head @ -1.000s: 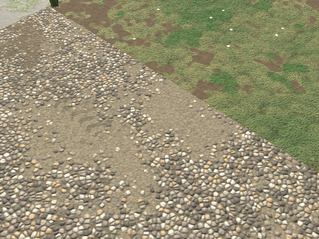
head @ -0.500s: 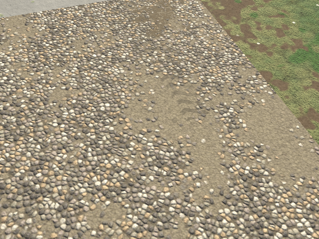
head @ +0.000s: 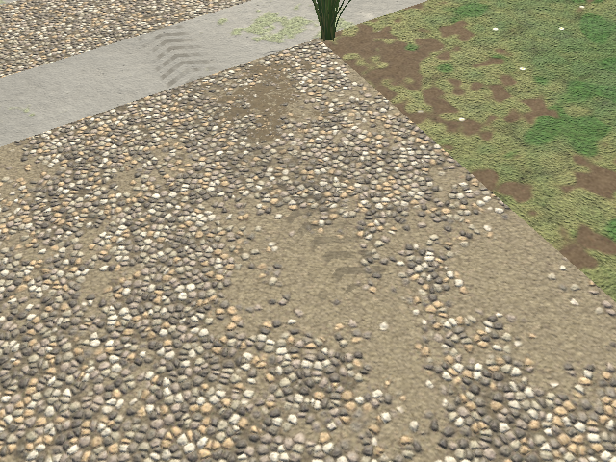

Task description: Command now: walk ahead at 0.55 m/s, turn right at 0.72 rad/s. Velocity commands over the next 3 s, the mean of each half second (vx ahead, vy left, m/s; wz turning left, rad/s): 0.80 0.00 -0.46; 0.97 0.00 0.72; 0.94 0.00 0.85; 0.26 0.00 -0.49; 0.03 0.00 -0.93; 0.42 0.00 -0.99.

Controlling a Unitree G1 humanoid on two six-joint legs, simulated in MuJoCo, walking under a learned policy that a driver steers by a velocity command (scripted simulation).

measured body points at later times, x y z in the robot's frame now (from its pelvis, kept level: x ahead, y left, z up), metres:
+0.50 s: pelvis +0.32 -0.12 -0.04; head +0.36 -0.14 +0.41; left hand +0.35 +0.17 -0.16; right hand +0.47 -0.40 -0.13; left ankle +0.53 -0.10 -0.73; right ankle +0.02 -0.12 -0.73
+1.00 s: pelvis +0.79 -0.23 -0.03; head +0.83 -0.23 +0.42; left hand +1.02 +0.02 -0.08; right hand +0.81 -0.54 -0.15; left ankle +0.56 -0.14 -0.67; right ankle +0.92 -0.36 -0.74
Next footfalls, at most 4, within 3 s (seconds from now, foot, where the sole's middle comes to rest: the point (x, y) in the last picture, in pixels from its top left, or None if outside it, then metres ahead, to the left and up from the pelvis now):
0.10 right None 0.06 -0.13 -0.78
0.52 left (398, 440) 0.56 -0.12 -0.78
0.96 right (471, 288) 0.96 -0.36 -0.78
1.40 left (343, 203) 1.28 -0.04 -0.78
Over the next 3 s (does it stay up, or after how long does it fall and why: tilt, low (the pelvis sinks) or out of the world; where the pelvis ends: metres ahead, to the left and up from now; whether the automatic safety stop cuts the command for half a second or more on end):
stays up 1.59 0.03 0.00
